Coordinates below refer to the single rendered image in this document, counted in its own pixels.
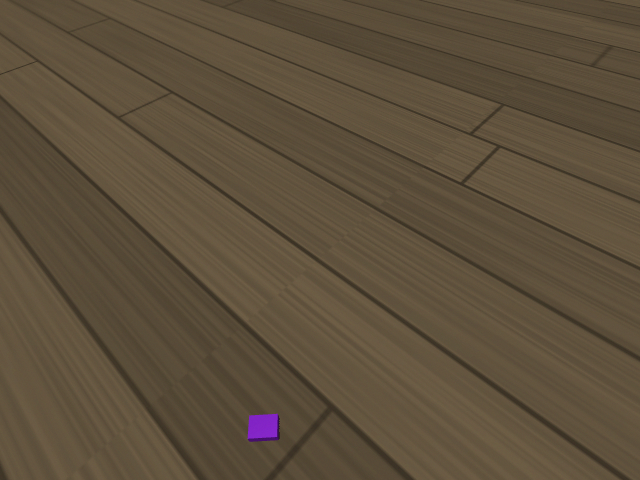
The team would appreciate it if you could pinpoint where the small box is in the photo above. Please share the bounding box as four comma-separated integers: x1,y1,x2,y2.
248,414,279,442

